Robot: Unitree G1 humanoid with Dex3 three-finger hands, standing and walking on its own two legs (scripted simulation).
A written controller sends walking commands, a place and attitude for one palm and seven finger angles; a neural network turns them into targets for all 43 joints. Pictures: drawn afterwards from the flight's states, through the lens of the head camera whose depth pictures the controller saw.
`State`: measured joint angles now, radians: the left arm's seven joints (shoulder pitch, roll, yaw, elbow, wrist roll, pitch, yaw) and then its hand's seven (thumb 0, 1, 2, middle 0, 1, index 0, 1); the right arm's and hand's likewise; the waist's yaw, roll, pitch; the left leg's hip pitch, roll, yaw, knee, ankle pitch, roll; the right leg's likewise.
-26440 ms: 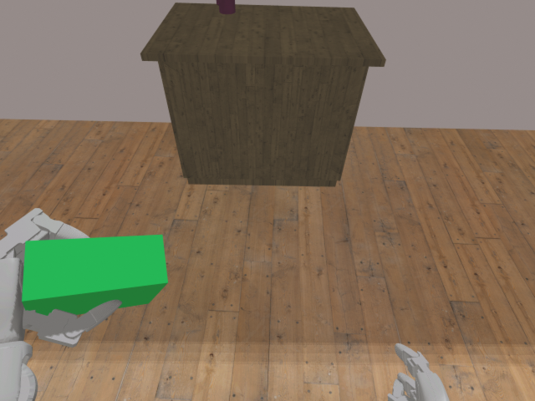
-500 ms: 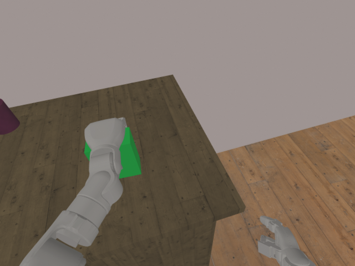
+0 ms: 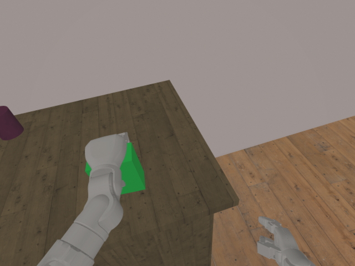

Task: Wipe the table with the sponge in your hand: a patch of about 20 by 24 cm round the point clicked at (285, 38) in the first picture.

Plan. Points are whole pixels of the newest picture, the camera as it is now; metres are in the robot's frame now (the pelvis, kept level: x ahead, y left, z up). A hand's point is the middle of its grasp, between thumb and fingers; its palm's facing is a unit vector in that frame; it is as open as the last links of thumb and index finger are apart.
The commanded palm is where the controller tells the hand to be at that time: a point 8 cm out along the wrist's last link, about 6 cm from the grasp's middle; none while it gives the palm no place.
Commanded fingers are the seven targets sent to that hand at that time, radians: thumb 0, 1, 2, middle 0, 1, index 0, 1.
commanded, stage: wipe back along the third lane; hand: left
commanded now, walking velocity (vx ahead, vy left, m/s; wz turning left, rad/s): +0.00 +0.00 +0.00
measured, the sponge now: (121, 176) +0.32 +0.19 +0.04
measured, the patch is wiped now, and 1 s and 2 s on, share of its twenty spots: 0.95 0.95 0.95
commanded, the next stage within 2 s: slide back across to the middle lane in 0.32 s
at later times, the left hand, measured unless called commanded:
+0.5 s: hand (118, 177) +0.29 +0.17 +0.09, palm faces +0.09 -0.08 -0.99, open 9.9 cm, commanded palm +0.24 +0.17 +0.12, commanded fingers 0.00 0.10 1.30 -1.20 -1.60 -1.20 -1.60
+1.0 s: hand (98, 185) +0.26 +0.21 +0.09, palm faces +0.08 -0.12 -0.99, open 9.9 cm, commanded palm +0.21 +0.22 +0.13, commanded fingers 0.00 0.10 1.30 -1.20 -1.60 -1.20 -1.60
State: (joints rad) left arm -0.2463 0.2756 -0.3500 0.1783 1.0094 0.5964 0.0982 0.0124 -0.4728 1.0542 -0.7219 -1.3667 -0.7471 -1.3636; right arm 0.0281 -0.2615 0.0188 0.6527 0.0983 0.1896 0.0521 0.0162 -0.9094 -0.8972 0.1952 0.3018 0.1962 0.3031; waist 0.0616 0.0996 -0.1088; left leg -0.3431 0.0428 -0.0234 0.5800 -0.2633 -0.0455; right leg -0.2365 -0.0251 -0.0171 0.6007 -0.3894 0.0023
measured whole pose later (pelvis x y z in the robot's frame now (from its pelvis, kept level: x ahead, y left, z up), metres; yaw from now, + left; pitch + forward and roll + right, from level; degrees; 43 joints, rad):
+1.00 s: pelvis +0.00 -0.02 +0.00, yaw -1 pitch -1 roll +1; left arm 0.05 0.36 -0.21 -0.12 0.95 0.51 0.06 -0.01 -0.47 1.05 -0.72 -1.37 -0.74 -1.36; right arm 0.03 -0.27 0.02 0.65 0.07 0.11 0.01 0.02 -0.91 -0.90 0.20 0.30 0.20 0.30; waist 0.08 0.11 -0.07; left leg -0.27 0.07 -0.01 0.55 -0.25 -0.05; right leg -0.19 0.00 -0.01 0.60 -0.38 -0.02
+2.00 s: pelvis -0.03 -0.01 +0.00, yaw +1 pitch +2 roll +0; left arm -0.37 0.43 -0.11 0.46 0.98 0.31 0.03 -0.01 -0.50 1.07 -0.75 -1.35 -0.78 -1.34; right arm 0.14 -0.29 -0.01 0.71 0.08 0.10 -0.05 0.02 -0.91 -0.90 0.20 0.30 0.20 0.30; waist 0.05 0.10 -0.08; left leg -0.41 0.06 -0.05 0.58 -0.22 -0.04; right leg -0.30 0.00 -0.04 0.61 -0.35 -0.01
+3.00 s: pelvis -0.02 +0.02 +0.00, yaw -1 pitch +10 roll -2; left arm -0.74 0.59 0.00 0.95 1.03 0.15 0.07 0.01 -0.51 1.07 -0.76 -1.35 -0.78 -1.34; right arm 0.26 -0.29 -0.02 0.74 0.07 0.13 -0.03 0.01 -0.91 -0.90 0.20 0.30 0.20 0.30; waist -0.04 0.06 -0.10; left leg -0.57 0.06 -0.02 0.63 -0.24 -0.03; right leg -0.44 0.00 0.00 0.59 -0.32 0.02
